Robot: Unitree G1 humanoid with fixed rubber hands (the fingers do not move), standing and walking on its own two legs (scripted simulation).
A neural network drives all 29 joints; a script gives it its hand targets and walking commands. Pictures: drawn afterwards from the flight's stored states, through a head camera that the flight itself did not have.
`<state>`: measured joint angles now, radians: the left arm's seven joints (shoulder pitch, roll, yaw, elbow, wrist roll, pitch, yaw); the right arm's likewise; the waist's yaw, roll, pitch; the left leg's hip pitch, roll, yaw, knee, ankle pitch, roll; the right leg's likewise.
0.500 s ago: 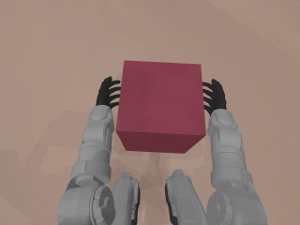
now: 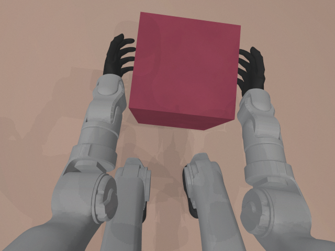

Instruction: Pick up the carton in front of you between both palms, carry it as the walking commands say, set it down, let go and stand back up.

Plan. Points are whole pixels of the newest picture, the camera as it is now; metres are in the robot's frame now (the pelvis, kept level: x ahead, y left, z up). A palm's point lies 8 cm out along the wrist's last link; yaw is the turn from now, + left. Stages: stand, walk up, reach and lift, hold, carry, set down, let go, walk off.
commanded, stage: set down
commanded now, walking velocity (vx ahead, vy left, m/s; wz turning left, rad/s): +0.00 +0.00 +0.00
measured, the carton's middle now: (179, 84) +0.49 -0.05 -0.21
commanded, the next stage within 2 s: none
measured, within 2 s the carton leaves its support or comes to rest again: rests again in 1.66 s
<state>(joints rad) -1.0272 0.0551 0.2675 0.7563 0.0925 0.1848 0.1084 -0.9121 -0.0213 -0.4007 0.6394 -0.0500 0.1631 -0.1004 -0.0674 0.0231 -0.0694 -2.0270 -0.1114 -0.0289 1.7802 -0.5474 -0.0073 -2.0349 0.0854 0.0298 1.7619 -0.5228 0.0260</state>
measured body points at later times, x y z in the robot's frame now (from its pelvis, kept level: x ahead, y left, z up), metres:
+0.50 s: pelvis -0.02 +0.00 -0.10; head +0.35 -0.01 +0.15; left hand +0.55 +0.10 -0.27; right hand +0.50 -0.21 -0.26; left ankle +0.09 +0.11 -0.46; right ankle +0.10 -0.12 -0.46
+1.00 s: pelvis -0.02 +0.00 -0.12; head +0.34 +0.00 +0.16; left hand +0.55 +0.10 -0.27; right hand +0.50 -0.21 -0.27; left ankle +0.09 +0.11 -0.46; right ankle +0.10 -0.12 -0.46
